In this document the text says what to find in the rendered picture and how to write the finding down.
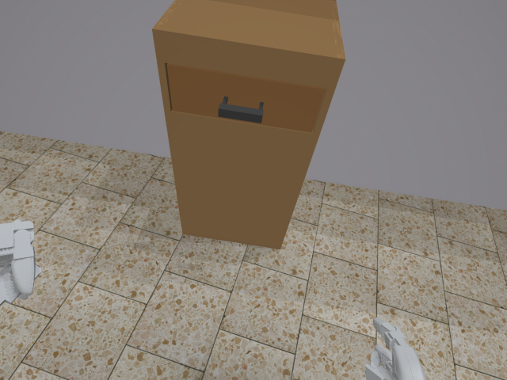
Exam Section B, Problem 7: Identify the left robot hand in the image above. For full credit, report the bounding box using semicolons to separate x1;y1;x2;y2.
0;219;41;305

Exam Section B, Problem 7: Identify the handle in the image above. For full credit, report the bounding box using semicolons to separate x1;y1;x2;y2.
219;97;264;124

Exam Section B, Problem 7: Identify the right robot hand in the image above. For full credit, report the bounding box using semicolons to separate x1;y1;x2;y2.
365;317;426;380

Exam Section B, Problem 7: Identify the drawer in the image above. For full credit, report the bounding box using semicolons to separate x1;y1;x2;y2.
167;63;325;132

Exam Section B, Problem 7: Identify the cabinet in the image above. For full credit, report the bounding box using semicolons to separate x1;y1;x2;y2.
152;0;345;249

